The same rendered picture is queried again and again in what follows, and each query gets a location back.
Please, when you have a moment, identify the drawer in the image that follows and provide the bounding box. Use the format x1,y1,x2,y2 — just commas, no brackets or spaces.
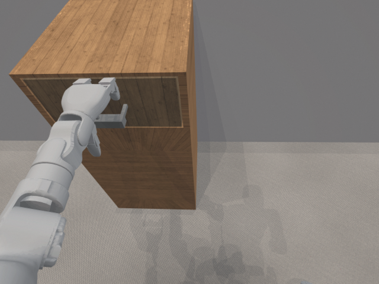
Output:
23,76,182,127

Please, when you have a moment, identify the left robot upper arm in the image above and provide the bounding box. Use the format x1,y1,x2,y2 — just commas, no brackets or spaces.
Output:
0,206,67,284

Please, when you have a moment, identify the robot left hand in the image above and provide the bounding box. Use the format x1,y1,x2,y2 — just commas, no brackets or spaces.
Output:
61,78,120,157

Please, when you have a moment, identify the robot left forearm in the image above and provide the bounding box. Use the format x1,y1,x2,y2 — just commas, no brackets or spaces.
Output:
0,110,94,229

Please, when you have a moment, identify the handle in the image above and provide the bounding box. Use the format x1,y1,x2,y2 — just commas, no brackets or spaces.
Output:
94,104,128,128

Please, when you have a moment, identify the cabinet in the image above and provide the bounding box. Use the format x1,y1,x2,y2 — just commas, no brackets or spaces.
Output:
9,0,197,210

